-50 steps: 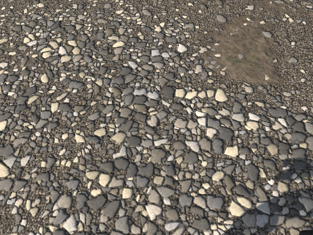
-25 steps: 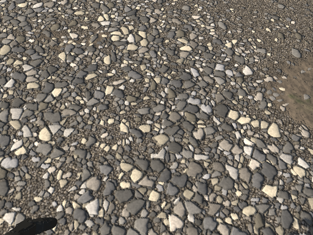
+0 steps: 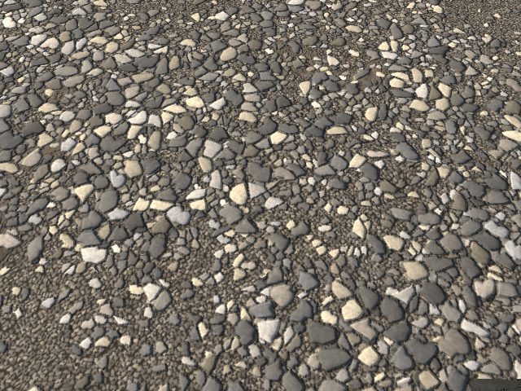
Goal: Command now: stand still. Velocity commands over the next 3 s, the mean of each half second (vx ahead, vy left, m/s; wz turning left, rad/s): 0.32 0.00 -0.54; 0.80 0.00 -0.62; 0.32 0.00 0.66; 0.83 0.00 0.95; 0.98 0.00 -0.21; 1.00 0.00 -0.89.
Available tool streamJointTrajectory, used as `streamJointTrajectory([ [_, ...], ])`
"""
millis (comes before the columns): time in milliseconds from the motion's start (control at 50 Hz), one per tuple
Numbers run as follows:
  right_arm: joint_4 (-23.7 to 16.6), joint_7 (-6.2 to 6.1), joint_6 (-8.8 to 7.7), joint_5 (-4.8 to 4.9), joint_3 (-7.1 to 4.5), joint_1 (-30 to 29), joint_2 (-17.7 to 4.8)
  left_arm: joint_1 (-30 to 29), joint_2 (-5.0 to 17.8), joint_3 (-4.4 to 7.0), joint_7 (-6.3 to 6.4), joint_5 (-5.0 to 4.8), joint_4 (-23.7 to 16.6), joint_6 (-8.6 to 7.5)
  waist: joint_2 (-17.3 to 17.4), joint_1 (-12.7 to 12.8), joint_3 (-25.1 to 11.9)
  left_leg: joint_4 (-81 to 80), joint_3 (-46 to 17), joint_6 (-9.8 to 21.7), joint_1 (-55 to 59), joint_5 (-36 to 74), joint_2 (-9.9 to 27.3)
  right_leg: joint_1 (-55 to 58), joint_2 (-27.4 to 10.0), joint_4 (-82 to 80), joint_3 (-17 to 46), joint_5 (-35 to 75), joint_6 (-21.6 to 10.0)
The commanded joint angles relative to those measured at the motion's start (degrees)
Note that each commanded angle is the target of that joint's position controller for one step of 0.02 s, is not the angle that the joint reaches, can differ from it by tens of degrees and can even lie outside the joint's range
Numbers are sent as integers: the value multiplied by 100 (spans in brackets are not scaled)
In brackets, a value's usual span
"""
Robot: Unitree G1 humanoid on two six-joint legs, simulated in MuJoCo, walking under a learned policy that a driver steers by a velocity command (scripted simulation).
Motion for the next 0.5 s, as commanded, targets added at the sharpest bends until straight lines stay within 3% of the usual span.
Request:
streamJointTrajectory([
  [20, -58, -108, -72, -97, -189, 913, -741, 58, 198, -125, -170, 83, -197, -215, -93, -399, -1368, -1520, -643, 387, 2810, 2730, 552, -601, -481, 253, 711, 934, -327],
  [40, -222, -175, -64, -238, -190, 494, -1053, 352, -22, -220, -241, 263, -222, -265, 1118, -93, -1408, -1008, -1381, 1064, 2827, 4193, 1710, -1242, -142, 642, 451, -1220, 161],
  [60, -220, -145, -107, -293, -190, 268, -842, 23, 451, -101, -171, 118, -270, -200, 1089, -376, -1375, -1115, -1243, 1630, 1922, 3353, 1737, -946, -98, 1184, 609, -1787, 327],
  [80, -208, -125, -152, -277, -230, 133, -925, -162, 810, 18, -124, -18, -341, -144, 1121, -431, -1008, -1235, -1101, 1685, 1785, 2995, 1558, -1255, 22, 1843, 542, -1768, 375],
  [100, -129, -152, -184, -254, -304, 203, -1071, -159, 967, 123, -53, -83, -306, -75, 1259, -533, -840, -1321, -1062, 1730, 1808, 3028, 1586, -1754, 112, 2761, 550, -1978, 420],
  [120, -98, -182, -221, -197, -306, 197, -1057, 62, 1047, 210, 18, -84, -214, 28, 1230, -509, -740, -1371, -914, 1745, 1651, 3134, 1661, -1959, 97, 3534, 758, -2027, 472],
  [160, -93, -231, -278, -160, -209, -119, -710, 390, 833, 241, 107, -107, -143, 207, 1021, -276, -569, -1480, -387, 1652, 1214, 3180, 1600, -1967, 111, 4302, 860, -1660, 536],
  [200, 33, -262, -363, -70, -222, 204, -586, 175, 682, 210, 69, -107, -327, 227, 983, -487, -600, -2185, -491, 1493, 1538, -283, 1651, -2543, -186, 4248, 729, -829, 484],
  [240, 171, -284, -486, -50, -240, 426, -610, -205, 635, 203, -1, -102, -587, 163, 915, -632, -418, -2622, -793, 1376, 1889, -1667, 1817, -3077, -279, 3996, 731, -480, 401],
  [320, 369, -249, -715, -85, -354, 629, -762, -337, 392, 149, -145, -104, -811, 15, 570, -603, -251, -2867, -324, 1265, 2371, -1453, 1965, -3429, -452, 3390, 811, -134, 184],
  [380, 483, -170, -786, -65, -435, 679, -894, -362, 311, 109, -216, -138, -919, 0, 471, -522, -23, -3008, 119, 1260, 2299, -1295, 2027, -3463, -569, 3167, 796, 8, 97],
  [400, 608, -51, -766, -395, -358, 965, -833, -569, 411, 117, -471, 478, -915, 199, 242, -560, -2, -2954, 546, 1070, 2060, -1424, 1964, -3190, -359, 2939, 478, 83, -23],
  [440, 642, 0, -778, -365, -381, 970, -921, -861, 372, 100, -674, 324, -1063, 266, 637, -584, 139, -2959, 888, 887, 1790, -1553, 1894, -2940, -380, 2649, 312, 162, -221],
  [500, 711, 3, -728, -339, -408, 1019, -1080, -1116, 447, 63, -725, 238, -1139, 252, 656, -536, 313, -2917, 1243, 788, 1856, -1607, 1967, -2733, -370, 2263, 132, -145, -503],
])
Next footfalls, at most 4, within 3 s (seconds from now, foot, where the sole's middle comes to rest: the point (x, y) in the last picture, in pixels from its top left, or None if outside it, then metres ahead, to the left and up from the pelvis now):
0.02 left None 0.05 0.14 -0.78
0.60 right None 0.19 -0.22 -0.78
1.06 left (446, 325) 0.62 -0.43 -0.78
1.56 right None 0.64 -0.65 -0.78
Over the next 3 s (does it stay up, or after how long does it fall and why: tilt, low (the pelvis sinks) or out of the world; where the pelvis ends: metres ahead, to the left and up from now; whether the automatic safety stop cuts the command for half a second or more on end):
stays up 1.72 -0.35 -0.02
